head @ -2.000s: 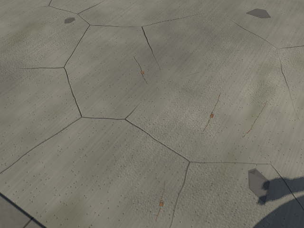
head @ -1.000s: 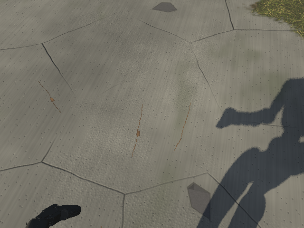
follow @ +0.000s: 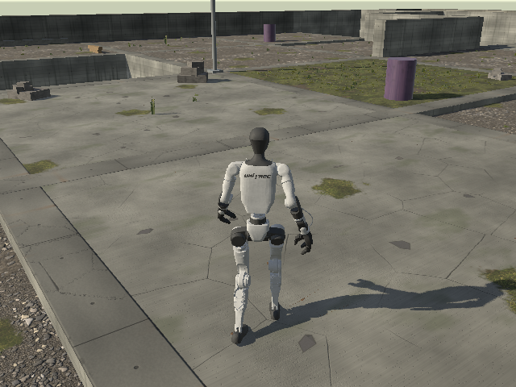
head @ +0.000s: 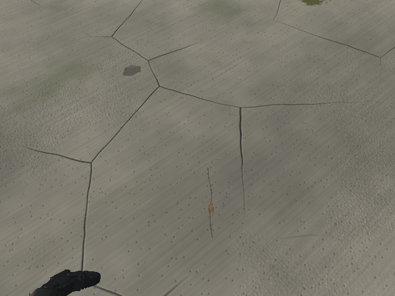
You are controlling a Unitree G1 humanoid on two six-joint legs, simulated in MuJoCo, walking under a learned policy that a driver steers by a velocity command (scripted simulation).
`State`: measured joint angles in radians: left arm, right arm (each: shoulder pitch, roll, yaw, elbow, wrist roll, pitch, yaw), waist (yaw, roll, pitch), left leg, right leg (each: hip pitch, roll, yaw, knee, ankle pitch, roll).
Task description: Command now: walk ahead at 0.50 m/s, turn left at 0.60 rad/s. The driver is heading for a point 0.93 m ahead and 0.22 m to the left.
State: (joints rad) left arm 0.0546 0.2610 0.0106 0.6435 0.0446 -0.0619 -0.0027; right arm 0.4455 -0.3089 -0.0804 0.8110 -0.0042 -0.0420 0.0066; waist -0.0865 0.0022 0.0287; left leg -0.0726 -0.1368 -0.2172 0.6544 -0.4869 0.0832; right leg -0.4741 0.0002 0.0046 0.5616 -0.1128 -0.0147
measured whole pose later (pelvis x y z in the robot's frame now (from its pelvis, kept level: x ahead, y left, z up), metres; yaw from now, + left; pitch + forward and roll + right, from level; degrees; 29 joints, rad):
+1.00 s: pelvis +0.32 +0.04 +0.02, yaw +26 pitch +0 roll +0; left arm 0.22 0.24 0.04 0.81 0.01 0.05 0.03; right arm 0.27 -0.23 -0.03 0.81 -0.03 0.01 -0.01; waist -0.03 -0.01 0.01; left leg -0.26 -0.14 -0.08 0.40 -0.14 0.10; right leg -0.29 0.00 0.02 0.63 -0.37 -0.01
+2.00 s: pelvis +0.43 +0.11 +0.01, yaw +26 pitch +0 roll +0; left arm 0.45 0.22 0.04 1.12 0.02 -0.05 0.00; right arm 0.16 -0.22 -0.05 1.01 -0.02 -0.08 0.01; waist 0.03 -0.05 0.02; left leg -0.32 -0.02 0.08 0.56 -0.22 0.06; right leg -0.10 -0.01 0.02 0.68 -0.46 -0.05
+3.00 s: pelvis +0.69 +0.27 +0.02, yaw +2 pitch +2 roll +0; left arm 0.23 0.27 0.09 0.86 0.03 0.04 0.01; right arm 0.16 -0.25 -0.04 0.83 0.00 0.02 -0.05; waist 0.04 -0.02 0.02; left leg -0.29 -0.04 -0.05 0.58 -0.35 0.01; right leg -0.33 0.17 0.18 0.43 -0.10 -0.08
